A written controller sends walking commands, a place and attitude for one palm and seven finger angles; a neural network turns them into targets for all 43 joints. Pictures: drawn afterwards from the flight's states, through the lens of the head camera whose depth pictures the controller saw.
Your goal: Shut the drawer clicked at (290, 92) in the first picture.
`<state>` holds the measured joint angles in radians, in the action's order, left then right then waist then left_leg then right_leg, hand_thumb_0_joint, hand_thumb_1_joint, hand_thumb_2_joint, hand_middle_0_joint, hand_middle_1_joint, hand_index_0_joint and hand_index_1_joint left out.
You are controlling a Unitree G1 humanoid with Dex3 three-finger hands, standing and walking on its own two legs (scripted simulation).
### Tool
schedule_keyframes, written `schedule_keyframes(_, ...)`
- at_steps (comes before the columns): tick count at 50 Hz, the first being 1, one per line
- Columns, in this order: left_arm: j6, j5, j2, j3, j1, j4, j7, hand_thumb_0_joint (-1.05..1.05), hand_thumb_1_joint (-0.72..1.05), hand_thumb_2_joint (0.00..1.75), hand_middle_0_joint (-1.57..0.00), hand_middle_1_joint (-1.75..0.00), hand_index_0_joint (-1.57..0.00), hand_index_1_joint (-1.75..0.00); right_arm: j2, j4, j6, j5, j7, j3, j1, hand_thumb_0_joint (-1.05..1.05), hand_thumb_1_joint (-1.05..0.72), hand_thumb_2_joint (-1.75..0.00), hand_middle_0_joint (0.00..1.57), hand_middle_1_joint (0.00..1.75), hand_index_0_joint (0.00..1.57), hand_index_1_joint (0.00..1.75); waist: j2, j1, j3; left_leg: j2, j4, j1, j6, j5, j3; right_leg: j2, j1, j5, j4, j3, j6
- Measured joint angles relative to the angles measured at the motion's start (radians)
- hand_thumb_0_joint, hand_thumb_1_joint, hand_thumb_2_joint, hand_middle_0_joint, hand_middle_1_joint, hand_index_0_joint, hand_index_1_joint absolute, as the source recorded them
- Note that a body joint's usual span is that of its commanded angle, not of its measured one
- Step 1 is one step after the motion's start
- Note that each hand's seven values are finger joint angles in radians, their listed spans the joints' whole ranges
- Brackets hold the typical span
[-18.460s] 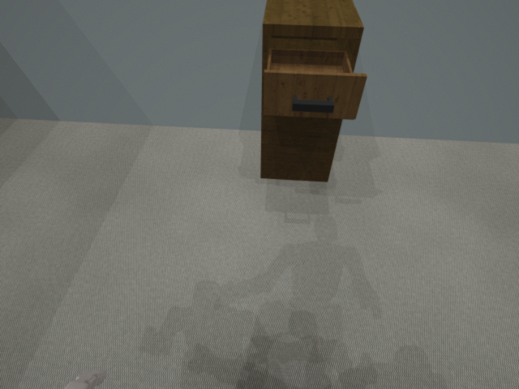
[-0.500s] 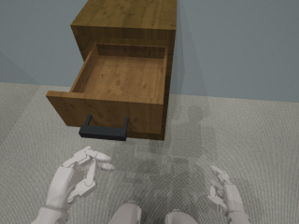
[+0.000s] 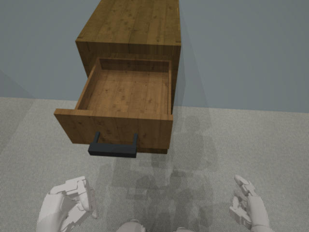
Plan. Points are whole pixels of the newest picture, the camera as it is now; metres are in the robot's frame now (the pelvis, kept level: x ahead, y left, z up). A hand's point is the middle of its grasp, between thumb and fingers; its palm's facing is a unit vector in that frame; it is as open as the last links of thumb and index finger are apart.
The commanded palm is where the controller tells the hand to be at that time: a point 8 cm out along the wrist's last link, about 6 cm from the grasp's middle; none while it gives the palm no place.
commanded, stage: raise the hand and make a fist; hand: left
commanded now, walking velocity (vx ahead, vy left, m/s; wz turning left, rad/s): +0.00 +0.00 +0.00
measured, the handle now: (114, 143) +0.36 +0.14 -0.01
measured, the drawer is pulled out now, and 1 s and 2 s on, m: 0.30 0.30 0.30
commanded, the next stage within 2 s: bring the fist close to the handle in 0.68 s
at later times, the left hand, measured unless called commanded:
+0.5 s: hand (84, 208) +0.16 +0.15 +0.10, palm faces -0.01 -1.00 +0.06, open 3.3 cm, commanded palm +0.12 +0.20 +0.09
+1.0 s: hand (96, 205) +0.18 +0.14 +0.06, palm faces -0.01 -1.00 +0.02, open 3.3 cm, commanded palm +0.15 +0.19 +0.07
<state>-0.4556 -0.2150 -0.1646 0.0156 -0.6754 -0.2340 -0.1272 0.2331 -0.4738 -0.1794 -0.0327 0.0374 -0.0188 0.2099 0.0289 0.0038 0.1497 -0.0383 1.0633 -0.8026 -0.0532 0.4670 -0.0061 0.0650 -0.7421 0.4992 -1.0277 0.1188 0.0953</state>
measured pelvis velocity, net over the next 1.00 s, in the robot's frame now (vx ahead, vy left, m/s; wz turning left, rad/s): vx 0.01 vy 0.03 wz -0.01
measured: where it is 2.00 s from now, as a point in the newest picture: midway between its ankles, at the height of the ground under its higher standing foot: outside the picture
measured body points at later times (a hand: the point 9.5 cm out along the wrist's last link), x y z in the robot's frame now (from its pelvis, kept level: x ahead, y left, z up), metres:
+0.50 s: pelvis +0.01 +0.04 +0.00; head +0.03 +0.05 +0.45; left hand +0.16 +0.20 +0.09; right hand +0.20 -0.17 -0.05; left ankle +0.03 +0.09 -0.67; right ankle +0.01 -0.06 -0.67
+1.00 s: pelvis +0.01 +0.03 -0.01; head +0.04 +0.04 +0.44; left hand +0.17 +0.19 +0.06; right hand +0.20 -0.19 -0.06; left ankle +0.03 +0.09 -0.67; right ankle +0.01 -0.06 -0.67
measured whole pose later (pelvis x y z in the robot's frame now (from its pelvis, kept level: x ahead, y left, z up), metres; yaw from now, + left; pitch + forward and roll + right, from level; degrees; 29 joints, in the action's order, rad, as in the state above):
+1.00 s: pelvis +0.01 +0.03 -0.01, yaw +0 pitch +13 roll -3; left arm -0.33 -0.08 -0.14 0.18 -0.72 -0.35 0.02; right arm 0.22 -0.34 -0.08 -0.01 -0.02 0.04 0.27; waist 0.04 0.01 0.17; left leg -0.05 1.12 -0.84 -0.10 0.51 -0.02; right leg 0.05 -0.77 0.53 -1.07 0.11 0.05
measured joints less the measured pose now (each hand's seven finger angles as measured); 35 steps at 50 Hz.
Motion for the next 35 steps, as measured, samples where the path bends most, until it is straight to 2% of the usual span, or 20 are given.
schedule_keyframes(4, 0.022, 0.013, 0.035, 0.038, 0.011, -0.044, 0.035, 0.02, 0.9, 0.9, -1.32, -1.51, -1.32, -1.51, -0.014, 0.037, 0.008, 0.001, -0.02, 0.036, -0.003, 0.02, -0.9, -0.89, 0.2, 0.3, 0.2, 0.3, 0.016, -0.002, 0.014, -0.005, 0.0, 0.014, -0.014, 0.004, 0.002, -0.004, 0.021, 0.0, 0.011, 0.001, -0.015)
schedule_keyframes(7, 0.081, 0.046, 0.054, 0.102, -0.002, -0.068, 0.033, 0.01, 0.91, 0.9, -1.35, -1.55, -1.35, -1.55, -0.022, 0.067, 0.027, 0.0, -0.03, 0.057, 0.006, 0.02, -0.9, -0.89, 0.2, 0.3, 0.2, 0.3, 0.02, -0.003, 0.017, -0.01, -0.01, 0.032, -0.025, 0.004, -0.004, -0.009, 0.039, -0.002, 0.021, -0.005, -0.025)
schedule_keyframes(11, 0.154, 0.099, 0.04, 0.171, -0.046, -0.113, 0.056, 0.01, 0.9, 0.9, -1.38, -1.58, -1.38, -1.57, -0.032, 0.101, 0.057, 0.005, -0.038, 0.069, 0.028, 0.02, -0.9, -0.89, 0.21, 0.3, 0.2, 0.3, 0.018, -0.005, 0.015, -0.016, -0.022, 0.056, -0.037, 0.005, -0.015, -0.015, 0.06, -0.002, 0.03, -0.018, -0.036)
schedule_keyframes(14, 0.162, 0.114, 0.023, 0.163, -0.084, -0.152, 0.1, 0.01, 0.9, 0.9, -1.39, -1.59, -1.39, -1.59, -0.038, 0.114, 0.079, 0.01, -0.043, 0.067, 0.043, 0.02, -0.9, -0.89, 0.21, 0.3, 0.2, 0.3, 0.016, -0.011, 0.014, -0.017, -0.024, 0.066, -0.043, 0.009, -0.025, -0.016, 0.067, 0.0, 0.03, -0.028, -0.043)
schedule_keyframes(18, 0.131, 0.103, 0.027, 0.128, -0.112, -0.191, 0.141, 0.02, 0.9, 0.9, -1.39, -1.6, -1.39, -1.59, -0.029, 0.115, 0.088, 0.013, -0.055, 0.064, 0.058, 0.02, -0.9, -0.89, 0.21, 0.3, 0.2, 0.3, 0.025, -0.014, 0.011, -0.02, -0.012, 0.06, -0.049, 0.016, -0.025, -0.019, 0.065, 0.004, 0.023, -0.027, -0.051)
schedule_keyframes(22, 0.108, 0.099, 0.05, 0.142, -0.114, -0.209, 0.122, 0.01, 0.9, 0.9, -1.4, -1.6, -1.4, -1.6, -0.012, 0.107, 0.084, 0.012, -0.06, 0.062, 0.067, 0.02, -0.9, -0.89, 0.21, 0.3, 0.2, 0.3, 0.029, -0.012, 0.009, -0.024, 0.006, 0.038, -0.056, 0.02, -0.023, -0.024, 0.047, 0.009, 0.009, -0.023, -0.058)
schedule_keyframes(27, 0.138, 0.127, 0.033, 0.174, -0.115, -0.206, 0.093, 0.01, 0.9, 0.9, -1.4, -1.6, -1.4, -1.6, -0.007, 0.11, 0.098, 0.008, -0.056, 0.052, 0.077, 0.02, -0.9, -0.89, 0.21, 0.3, 0.2, 0.3, 0.023, -0.006, 0.01, -0.026, 0.018, 0.023, -0.058, 0.025, -0.029, -0.026, 0.029, 0.014, -0.006, -0.028, -0.062)
schedule_keyframes(31, 0.158, 0.122, 0.009, 0.151, -0.126, -0.209, 0.115, 0.01, 0.9, 0.9, -1.4, -1.6, -1.4, -1.6, -0.013, 0.114, 0.111, 0.008, -0.051, 0.043, 0.081, 0.02, -0.9, -0.89, 0.21, 0.3, 0.2, 0.3, 0.022, -0.003, 0.013, -0.023, 0.016, 0.025, -0.057, 0.027, -0.035, -0.024, 0.029, 0.014, -0.006, -0.034, -0.062)
schedule_keyframes(35, 0.141, 0.098, 0.021, 0.127, -0.135, -0.225, 0.139, 0.02, 0.9, 0.9, -1.4, -1.6, -1.4, -1.6, -0.014, 0.114, 0.104, 0.009, -0.052, 0.043, 0.085, 0.02, -0.9, -0.89, 0.21, 0.3, 0.2, 0.3, 0.024, -0.002, 0.018, -0.021, 0.015, 0.027, -0.057, 0.028, -0.031, -0.021, 0.033, 0.013, -0.001, -0.031, -0.061)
